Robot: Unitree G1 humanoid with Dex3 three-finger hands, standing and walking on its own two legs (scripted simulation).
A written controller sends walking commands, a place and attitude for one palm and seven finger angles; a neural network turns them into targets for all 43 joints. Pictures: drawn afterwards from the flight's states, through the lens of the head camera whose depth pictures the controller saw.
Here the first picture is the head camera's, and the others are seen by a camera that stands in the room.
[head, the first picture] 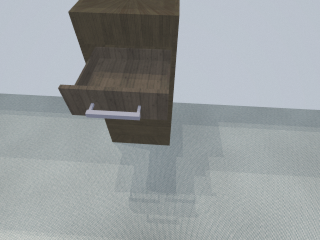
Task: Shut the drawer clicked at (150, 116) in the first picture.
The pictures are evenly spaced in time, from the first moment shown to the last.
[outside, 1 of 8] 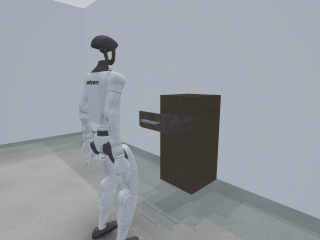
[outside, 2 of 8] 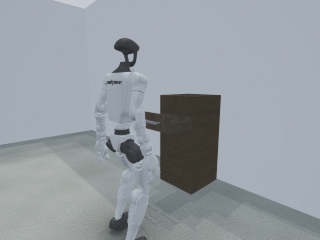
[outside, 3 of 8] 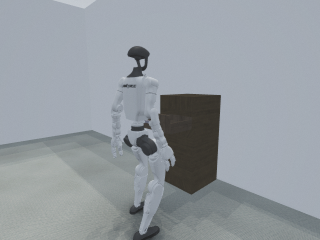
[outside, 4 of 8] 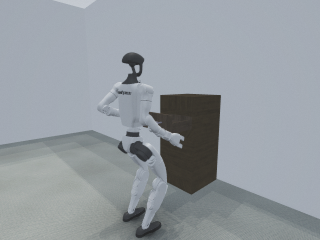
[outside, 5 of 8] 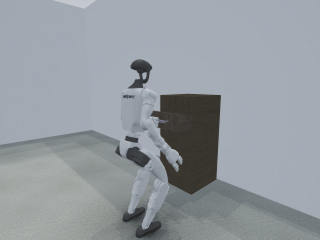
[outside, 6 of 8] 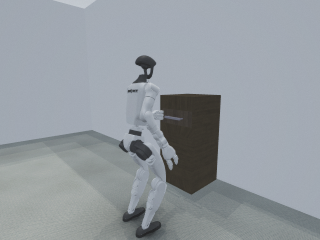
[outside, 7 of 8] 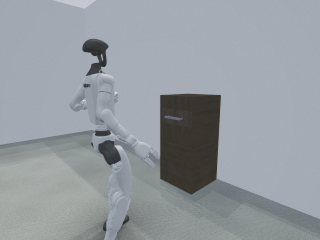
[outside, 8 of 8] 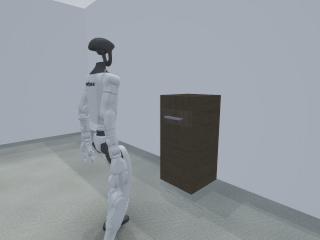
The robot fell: no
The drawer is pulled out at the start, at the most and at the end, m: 0.29 0.29 0.00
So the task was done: yes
